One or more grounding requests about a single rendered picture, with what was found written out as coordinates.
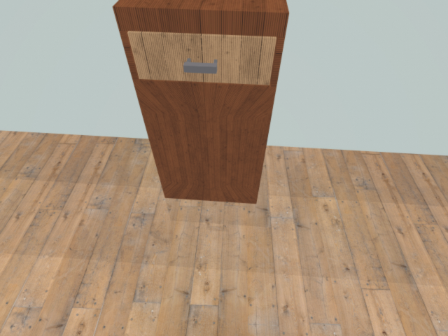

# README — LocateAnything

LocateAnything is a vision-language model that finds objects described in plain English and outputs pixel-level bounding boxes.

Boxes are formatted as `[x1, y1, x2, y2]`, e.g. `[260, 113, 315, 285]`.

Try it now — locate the cabinet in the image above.
[113, 0, 289, 204]

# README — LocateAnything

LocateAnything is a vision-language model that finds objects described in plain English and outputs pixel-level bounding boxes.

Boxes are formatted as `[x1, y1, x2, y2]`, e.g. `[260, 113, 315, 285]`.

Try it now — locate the drawer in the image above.
[127, 31, 277, 85]

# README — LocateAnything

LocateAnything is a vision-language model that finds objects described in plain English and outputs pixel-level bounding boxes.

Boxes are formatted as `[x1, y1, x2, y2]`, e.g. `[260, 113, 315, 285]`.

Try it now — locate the handle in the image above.
[183, 58, 217, 74]

